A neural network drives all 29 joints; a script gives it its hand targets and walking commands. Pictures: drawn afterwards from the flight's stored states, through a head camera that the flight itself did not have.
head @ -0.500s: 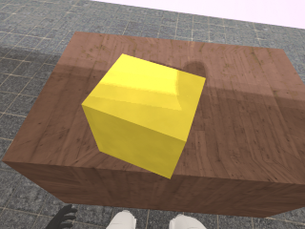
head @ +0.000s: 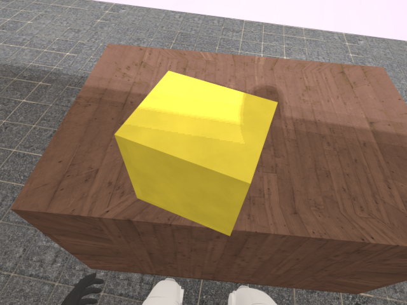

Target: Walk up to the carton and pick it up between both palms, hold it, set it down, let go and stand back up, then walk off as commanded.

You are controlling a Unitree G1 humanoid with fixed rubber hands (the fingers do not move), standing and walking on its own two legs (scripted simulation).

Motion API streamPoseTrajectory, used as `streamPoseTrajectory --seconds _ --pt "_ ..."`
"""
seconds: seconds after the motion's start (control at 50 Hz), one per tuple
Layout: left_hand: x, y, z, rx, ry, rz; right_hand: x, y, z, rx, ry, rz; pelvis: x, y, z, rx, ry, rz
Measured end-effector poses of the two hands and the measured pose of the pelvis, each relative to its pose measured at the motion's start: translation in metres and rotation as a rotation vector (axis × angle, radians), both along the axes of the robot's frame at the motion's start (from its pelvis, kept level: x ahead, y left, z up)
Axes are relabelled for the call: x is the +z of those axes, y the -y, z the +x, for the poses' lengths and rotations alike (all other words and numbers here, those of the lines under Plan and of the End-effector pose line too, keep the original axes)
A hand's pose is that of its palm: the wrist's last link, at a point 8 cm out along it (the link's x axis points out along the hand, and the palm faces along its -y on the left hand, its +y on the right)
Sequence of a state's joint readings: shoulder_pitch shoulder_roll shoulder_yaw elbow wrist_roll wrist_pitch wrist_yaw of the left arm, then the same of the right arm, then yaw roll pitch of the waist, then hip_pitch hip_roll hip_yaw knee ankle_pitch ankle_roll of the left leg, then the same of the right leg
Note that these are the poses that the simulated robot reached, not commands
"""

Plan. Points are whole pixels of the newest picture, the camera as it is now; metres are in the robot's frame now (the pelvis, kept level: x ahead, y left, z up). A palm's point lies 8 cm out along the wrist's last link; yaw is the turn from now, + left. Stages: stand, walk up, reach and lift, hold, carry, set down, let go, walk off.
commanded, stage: walk up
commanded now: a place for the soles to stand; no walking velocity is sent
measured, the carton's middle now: (200, 155) +0.42 +0.05 +0.01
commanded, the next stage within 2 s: reach and lift in 0.82 s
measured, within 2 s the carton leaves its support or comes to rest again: neither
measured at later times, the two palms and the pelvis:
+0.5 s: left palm out of the picture +0.10 +0.31 -0.11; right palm out of the picture +0.09 -0.26 -0.07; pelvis +0.00 +0.03 +0.00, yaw +1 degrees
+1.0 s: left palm out of the picture +0.11 +0.31 -0.11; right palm out of the picture +0.11 -0.27 -0.08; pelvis -0.01 +0.02 +0.00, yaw +0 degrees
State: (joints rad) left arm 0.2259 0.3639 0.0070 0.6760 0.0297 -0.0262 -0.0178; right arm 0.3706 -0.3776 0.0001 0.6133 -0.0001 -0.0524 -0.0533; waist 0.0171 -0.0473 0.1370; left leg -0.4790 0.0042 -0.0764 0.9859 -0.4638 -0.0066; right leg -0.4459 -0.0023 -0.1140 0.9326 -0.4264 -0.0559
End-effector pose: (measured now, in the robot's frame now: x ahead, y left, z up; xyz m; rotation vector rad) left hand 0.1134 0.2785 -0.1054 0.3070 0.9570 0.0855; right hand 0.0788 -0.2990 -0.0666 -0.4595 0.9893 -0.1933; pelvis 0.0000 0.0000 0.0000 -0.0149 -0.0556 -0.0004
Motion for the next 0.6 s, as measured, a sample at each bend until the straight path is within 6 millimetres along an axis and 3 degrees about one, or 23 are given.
streamPoseTrajectory --seconds 0.2,0.6 --pt "0.003 -0.023 -0.006 0.025 0.006 0.016 -0.004 -0.023 0.005 0.024 -0.007 0.028 0.0 -0.018 -0.001 0.016 -0.001 -0.009" --pt "-0.001 -0.034 -0.018 0.05 -0.015 0.012 -0.002 -0.035 0.018 0.054 0.015 0.031 0.0 -0.027 -0.003 0.025 -0.001 -0.014"
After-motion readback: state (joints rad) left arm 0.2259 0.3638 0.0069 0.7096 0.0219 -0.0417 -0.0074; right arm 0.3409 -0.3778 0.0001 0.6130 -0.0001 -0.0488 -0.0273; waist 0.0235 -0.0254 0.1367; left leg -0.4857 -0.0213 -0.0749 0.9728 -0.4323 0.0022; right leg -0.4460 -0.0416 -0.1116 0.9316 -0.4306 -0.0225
